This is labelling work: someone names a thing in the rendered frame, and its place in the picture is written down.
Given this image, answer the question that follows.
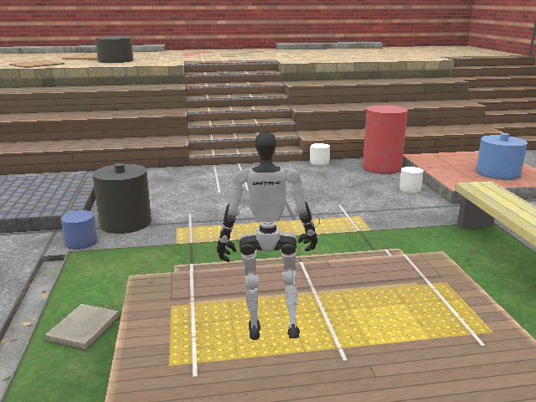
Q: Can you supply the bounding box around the humanoid robot torso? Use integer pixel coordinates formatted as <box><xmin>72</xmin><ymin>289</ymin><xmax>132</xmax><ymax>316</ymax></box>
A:
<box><xmin>247</xmin><ymin>165</ymin><xmax>286</xmax><ymax>251</ymax></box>

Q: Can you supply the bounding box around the robot left forearm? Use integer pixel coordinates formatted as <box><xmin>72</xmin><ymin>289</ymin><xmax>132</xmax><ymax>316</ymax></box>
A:
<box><xmin>219</xmin><ymin>204</ymin><xmax>236</xmax><ymax>243</ymax></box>

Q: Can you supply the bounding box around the robot head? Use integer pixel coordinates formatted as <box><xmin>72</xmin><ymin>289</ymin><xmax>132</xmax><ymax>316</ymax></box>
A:
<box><xmin>252</xmin><ymin>132</ymin><xmax>281</xmax><ymax>173</ymax></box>

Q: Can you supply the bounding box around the left robot upper arm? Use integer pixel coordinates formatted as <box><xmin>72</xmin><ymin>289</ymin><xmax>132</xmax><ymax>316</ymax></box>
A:
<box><xmin>228</xmin><ymin>169</ymin><xmax>249</xmax><ymax>217</ymax></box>

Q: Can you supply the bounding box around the left robot hand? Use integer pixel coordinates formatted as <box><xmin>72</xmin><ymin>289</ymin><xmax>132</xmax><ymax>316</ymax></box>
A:
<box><xmin>217</xmin><ymin>241</ymin><xmax>236</xmax><ymax>262</ymax></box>

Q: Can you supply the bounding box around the right robot hand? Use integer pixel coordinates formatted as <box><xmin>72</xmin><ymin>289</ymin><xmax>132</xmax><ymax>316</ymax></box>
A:
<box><xmin>298</xmin><ymin>233</ymin><xmax>317</xmax><ymax>251</ymax></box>

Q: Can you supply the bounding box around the robot right forearm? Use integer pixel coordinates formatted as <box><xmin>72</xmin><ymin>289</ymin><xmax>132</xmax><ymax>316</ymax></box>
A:
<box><xmin>299</xmin><ymin>201</ymin><xmax>316</xmax><ymax>236</ymax></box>

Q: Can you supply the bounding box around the right robot upper arm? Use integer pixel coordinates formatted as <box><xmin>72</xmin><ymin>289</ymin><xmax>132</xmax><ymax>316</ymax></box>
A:
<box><xmin>284</xmin><ymin>168</ymin><xmax>307</xmax><ymax>214</ymax></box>

